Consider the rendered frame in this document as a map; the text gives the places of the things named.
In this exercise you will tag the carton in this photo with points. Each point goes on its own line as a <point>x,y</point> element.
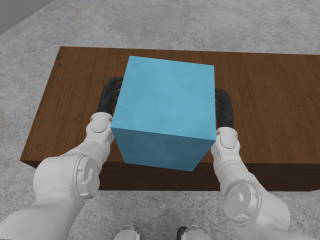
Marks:
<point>165,114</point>

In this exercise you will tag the left robot shin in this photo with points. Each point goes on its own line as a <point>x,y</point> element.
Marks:
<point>128,227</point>

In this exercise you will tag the right robot upper arm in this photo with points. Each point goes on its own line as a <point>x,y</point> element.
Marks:
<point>256,214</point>

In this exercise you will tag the left robot upper arm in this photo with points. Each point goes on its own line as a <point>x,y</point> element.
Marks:
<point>62,185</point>

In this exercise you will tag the robot right hand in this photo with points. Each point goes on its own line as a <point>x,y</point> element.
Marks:
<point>224,112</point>

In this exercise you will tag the pedestal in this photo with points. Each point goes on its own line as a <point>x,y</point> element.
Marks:
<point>275,99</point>

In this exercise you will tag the robot left hand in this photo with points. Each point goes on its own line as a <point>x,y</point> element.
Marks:
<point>107,99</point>

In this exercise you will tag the robot left thigh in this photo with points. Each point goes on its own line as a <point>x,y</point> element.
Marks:
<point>127,235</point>

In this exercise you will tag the robot left forearm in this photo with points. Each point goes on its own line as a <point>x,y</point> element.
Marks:
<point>99,137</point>

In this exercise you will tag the robot right forearm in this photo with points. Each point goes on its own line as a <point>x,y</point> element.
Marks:
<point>227,164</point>

